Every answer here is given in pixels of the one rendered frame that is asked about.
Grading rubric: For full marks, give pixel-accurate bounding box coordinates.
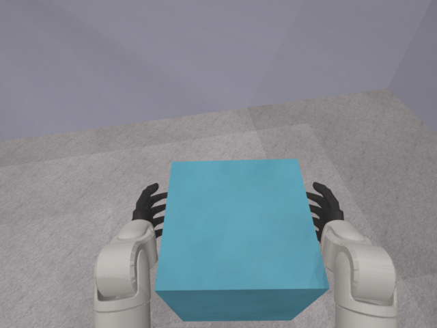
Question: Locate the robot left forearm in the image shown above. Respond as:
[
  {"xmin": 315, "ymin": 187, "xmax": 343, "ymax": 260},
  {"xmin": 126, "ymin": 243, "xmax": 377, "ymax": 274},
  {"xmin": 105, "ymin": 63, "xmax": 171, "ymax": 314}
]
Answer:
[{"xmin": 94, "ymin": 219, "xmax": 158, "ymax": 328}]

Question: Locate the robot right forearm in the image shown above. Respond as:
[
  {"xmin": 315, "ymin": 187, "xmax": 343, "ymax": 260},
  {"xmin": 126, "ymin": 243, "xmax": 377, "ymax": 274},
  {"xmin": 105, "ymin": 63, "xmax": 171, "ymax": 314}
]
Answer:
[{"xmin": 320, "ymin": 220, "xmax": 397, "ymax": 328}]

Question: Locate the robot left hand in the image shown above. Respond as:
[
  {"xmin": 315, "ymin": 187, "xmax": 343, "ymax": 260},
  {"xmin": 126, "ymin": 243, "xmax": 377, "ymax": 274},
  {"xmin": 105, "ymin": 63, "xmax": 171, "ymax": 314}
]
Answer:
[{"xmin": 132, "ymin": 183, "xmax": 168, "ymax": 238}]

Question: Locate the robot right hand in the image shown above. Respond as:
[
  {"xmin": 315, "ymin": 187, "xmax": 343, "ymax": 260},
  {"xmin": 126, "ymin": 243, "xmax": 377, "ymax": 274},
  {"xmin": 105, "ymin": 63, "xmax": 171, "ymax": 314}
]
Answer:
[{"xmin": 306, "ymin": 182, "xmax": 344, "ymax": 243}]

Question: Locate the carton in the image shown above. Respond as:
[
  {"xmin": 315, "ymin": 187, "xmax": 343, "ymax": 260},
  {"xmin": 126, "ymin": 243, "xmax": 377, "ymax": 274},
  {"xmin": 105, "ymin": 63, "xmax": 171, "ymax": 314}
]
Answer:
[{"xmin": 154, "ymin": 159, "xmax": 330, "ymax": 321}]

